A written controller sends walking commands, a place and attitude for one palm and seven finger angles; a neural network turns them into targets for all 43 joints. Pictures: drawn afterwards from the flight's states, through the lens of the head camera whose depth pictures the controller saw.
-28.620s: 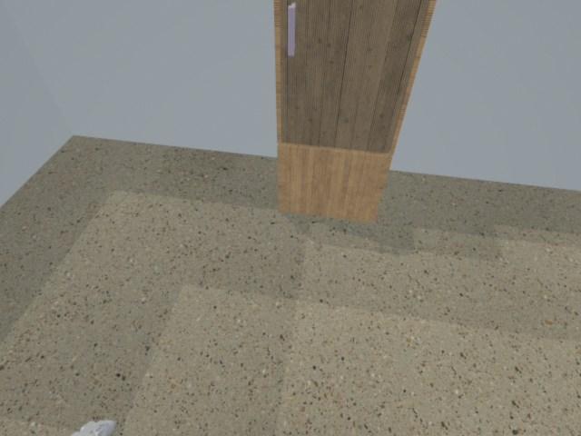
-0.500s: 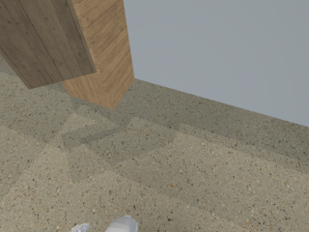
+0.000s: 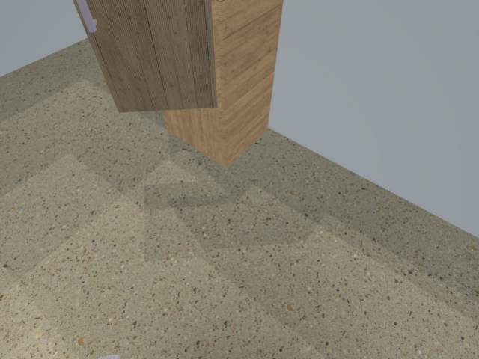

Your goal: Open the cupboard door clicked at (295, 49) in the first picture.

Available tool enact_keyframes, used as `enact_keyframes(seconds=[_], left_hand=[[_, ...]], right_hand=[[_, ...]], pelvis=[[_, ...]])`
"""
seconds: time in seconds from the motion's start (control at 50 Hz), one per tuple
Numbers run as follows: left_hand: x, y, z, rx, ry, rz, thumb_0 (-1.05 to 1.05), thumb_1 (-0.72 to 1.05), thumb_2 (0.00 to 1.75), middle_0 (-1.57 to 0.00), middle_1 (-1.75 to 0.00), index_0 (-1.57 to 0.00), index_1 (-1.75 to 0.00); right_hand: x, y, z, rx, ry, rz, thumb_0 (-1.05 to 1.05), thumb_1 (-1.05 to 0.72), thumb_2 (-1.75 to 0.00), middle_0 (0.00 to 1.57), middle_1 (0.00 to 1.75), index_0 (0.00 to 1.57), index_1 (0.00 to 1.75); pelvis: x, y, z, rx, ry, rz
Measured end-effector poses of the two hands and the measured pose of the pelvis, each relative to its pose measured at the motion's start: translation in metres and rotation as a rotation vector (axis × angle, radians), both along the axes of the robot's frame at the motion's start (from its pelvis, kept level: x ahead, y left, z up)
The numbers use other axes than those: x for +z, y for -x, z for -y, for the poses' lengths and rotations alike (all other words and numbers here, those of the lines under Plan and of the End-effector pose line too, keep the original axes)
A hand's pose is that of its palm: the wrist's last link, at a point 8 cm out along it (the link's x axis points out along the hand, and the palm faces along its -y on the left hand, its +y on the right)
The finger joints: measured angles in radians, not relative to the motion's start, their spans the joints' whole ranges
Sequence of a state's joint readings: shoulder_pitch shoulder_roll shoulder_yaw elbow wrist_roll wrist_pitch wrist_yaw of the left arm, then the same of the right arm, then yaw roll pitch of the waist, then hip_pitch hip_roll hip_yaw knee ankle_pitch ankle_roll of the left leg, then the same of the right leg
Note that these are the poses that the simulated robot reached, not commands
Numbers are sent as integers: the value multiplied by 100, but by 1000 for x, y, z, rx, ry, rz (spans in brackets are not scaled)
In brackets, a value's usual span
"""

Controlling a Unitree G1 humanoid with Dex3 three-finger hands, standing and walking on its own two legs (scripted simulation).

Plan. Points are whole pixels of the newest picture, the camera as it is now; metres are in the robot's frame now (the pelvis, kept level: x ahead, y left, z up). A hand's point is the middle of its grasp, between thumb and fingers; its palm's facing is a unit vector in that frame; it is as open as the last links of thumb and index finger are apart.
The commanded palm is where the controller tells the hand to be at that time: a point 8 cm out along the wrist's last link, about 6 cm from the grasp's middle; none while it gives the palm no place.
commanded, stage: turn to face it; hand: left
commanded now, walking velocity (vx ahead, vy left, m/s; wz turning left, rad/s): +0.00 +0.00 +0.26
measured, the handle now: (85, 5) +1.00 +0.52 +0.08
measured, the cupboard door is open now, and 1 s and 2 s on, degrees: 43 43 43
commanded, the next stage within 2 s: take the last steps up to it in 0.04 s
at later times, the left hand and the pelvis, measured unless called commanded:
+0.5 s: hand out of the picture -0.05 +0.21 -0.18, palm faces +0.27 -0.94 -0.20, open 7.3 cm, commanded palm none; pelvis +0.04 +0.04 +0.00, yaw +11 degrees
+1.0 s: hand (116, 274) +0.29 +0.29 -0.16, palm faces +0.12 -0.98 -0.18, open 7.4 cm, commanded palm none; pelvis +0.18 +0.10 -0.01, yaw +10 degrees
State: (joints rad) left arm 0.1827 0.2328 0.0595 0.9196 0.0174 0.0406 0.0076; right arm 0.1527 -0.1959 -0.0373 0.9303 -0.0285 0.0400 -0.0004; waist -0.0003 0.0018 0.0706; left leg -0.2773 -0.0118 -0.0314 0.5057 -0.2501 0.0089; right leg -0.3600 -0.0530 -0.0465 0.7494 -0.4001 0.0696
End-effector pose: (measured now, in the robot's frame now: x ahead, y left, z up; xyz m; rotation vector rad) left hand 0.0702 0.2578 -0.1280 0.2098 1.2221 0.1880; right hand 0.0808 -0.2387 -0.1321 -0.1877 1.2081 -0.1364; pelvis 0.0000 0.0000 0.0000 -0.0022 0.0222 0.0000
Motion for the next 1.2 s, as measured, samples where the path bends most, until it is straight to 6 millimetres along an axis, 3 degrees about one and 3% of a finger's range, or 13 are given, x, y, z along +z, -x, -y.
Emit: enact_keyframes(seconds=[0.08,0.18,0.3,0.38,0.48,0.56,0.64,0.78,0.9,1.0,1.06,1.1,1.2], left_hand=[[0,2,22,6,-14,28,0,91,90,-20,-30,-20,-30],[4,21,42,49,14,5,0,91,90,-20,-30,-20,-30],[2,56,40,142,38,-44,0,92,90,-21,-30,-20,-30],[-3,88,29,217,61,-100,0,92,90,-21,-30,-20,-30],[-15,129,5,301,94,-214,0,91,90,-20,-30,-20,-30],[-28,135,-23,312,107,-297,0,91,90,-20,-30,-20,-30],[-21,92,-49,284,97,-235,1,91,90,-20,-30,-20,-30],[-7,-22,-78,219,85,-25,0,91,90,-20,-30,-19,-30],[-1,-120,-83,136,83,73,0,91,90,-20,-30,-19,-30],[-1,-203,-76,59,77,128,0,91,90,-20,-30,-19,-30],[-6,-243,-71,50,69,187,0,91,90,-20,-30,-20,-30],[-6,-251,-69,74,70,200,0,91,90,-20,-30,-20,-30],[-1,-231,-72,195,61,116,-2,93,90,-20,-30,-20,-30]], right_hand=[[-19,5,13,-11,-36,-33,1,-90,-89,20,30,20,30],[-16,5,22,3,-34,-90,1,-91,-89,20,29,20,30],[-5,-10,16,69,-20,-114,1,-91,-90,20,29,20,30],[2,-37,-2,143,-8,-102,1,-91,-90,20,29,20,30],[9,-90,-43,234,9,-11,1,-91,-90,20,29,20,30],[8,-115,-74,251,29,87,1,-91,-90,20,29,20,30],[10,-103,-95,223,23,53,0,-91,-90,20,29,20,30],[5,-53,-108,146,9,-146,0,-93,-89,20,29,20,30],[-2,-16,-117,60,-18,-318,1,-92,-89,20,29,20,30],[-6,-6,-124,-5,-46,-445,1,-91,-89,20,29,20,30],[-13,-16,-124,-25,-63,-513,1,-91,-89,20,29,20,30],[-14,-38,-121,-21,-65,-518,1,-91,-89,20,29,20,30],[-12,-139,-119,37,-50,-371,1,-91,-89,20,29,20,30]], pelvis=[[-8,-3,15,26,-15,7],[0,-6,20,65,-28,21],[6,-12,16,120,-31,18],[7,-19,3,158,-30,13],[0,-33,-28,187,-24,11],[-10,-45,-55,185,-14,17],[-1,-60,-73,186,-10,17],[8,-97,-95,198,-14,21],[4,-138,-103,192,-27,22],[-5,-181,-101,180,-30,18],[-15,-210,-96,186,-26,24],[-14,-224,-95,200,-21,35],[1,-257,-98,208,-9,27]])
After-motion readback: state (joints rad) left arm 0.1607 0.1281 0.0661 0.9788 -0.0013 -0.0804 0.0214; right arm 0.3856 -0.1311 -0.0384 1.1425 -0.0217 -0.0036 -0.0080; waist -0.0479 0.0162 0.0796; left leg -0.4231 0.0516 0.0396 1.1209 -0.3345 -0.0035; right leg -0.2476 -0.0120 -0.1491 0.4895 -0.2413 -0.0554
